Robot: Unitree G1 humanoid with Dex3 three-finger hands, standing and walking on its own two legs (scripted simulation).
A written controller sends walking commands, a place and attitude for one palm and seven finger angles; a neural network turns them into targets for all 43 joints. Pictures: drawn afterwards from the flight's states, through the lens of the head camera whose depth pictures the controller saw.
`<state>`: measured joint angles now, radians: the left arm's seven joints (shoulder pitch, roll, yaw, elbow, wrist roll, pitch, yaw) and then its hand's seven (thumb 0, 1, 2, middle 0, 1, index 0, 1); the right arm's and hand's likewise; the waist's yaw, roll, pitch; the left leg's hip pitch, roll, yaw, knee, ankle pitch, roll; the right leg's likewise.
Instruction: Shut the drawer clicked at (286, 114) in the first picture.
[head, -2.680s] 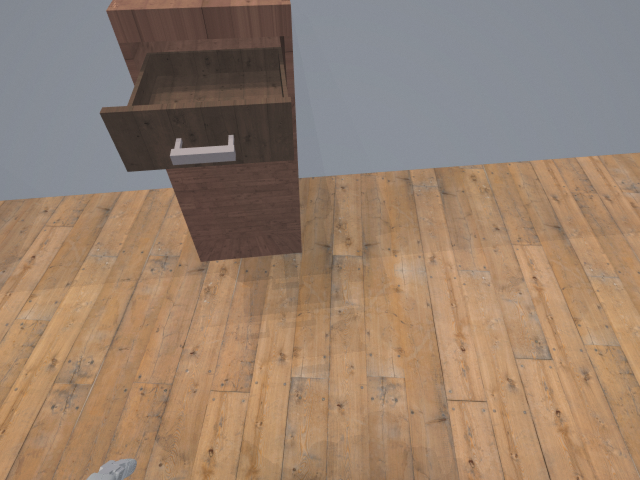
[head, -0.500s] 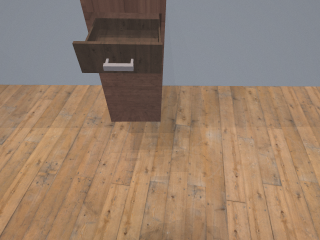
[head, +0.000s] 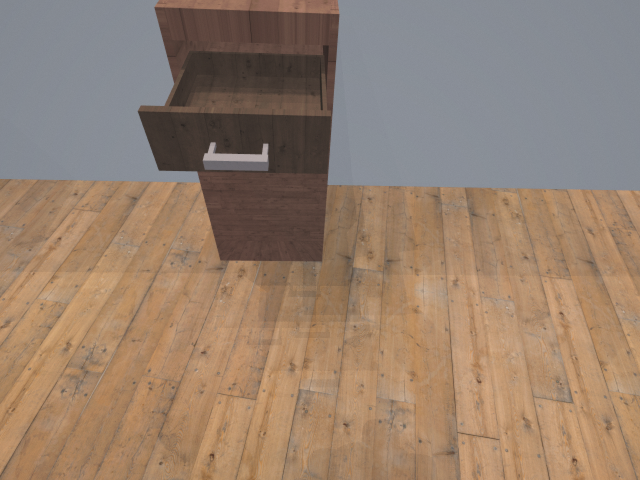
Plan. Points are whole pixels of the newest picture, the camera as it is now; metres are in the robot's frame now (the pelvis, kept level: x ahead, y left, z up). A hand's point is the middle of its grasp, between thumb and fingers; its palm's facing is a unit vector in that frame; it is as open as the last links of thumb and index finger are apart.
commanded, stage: take the last steps up to it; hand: left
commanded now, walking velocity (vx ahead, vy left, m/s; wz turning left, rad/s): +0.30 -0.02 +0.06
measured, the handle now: (237, 155) +0.67 +0.18 +0.00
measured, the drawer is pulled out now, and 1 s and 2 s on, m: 0.29 0.29 0.29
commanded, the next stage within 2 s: come to a stop and stand still in 0.86 s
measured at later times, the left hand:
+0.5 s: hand out of the picture +0.10 +0.13 -0.17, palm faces +0.16 -0.97 -0.16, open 7.3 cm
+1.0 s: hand (213, 335) +0.38 +0.20 -0.17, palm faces +0.06 -0.98 -0.18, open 7.3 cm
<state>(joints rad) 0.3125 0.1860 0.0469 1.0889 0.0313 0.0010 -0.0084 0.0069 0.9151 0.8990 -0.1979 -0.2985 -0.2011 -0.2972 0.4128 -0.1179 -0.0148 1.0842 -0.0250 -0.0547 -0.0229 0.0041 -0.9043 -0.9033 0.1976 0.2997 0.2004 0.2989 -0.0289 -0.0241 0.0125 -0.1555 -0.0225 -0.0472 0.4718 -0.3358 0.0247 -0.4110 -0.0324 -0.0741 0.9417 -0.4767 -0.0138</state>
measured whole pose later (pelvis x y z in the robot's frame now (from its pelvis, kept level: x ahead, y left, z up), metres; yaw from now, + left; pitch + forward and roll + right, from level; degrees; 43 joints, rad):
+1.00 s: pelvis +0.33 +0.01 +0.01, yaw +1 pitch -1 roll +1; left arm 0.21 0.18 0.07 1.07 0.04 0.01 0.01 0.01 0.93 0.90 -0.20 -0.30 -0.20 -0.30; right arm 0.36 -0.12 -0.04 1.12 -0.02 -0.05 -0.02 0.00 -0.92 -0.90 0.20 0.30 0.20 0.30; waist -0.02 -0.04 0.03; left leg -0.09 -0.02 0.19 0.33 -0.23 0.07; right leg -0.47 -0.11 -0.06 0.81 -0.24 0.02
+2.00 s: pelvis +0.28 +0.02 +0.00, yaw +1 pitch +1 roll +1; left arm 0.31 0.16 0.05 1.11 0.02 0.03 0.01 0.00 0.91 0.90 -0.20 -0.30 -0.20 -0.30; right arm 0.36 -0.12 -0.04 1.13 -0.02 0.01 -0.04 0.01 -0.90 -0.90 0.20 0.30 0.20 0.30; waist -0.03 -0.04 0.02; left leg -0.23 0.03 0.08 0.41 -0.19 -0.01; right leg -0.22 -0.04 -0.02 0.51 -0.28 0.02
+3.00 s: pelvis +0.29 +0.03 +0.00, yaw +1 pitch -1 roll +0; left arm 0.28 0.18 0.00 1.06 0.02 0.00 0.04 0.00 0.91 0.90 -0.20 -0.30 -0.20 -0.30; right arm 0.27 -0.17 0.01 1.06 -0.01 -0.01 -0.03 0.01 -0.94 -0.90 0.20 0.30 0.20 0.30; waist 0.01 0.00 0.02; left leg -0.20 -0.03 0.07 0.50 -0.29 0.05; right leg -0.17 -0.04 -0.03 0.49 -0.30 0.02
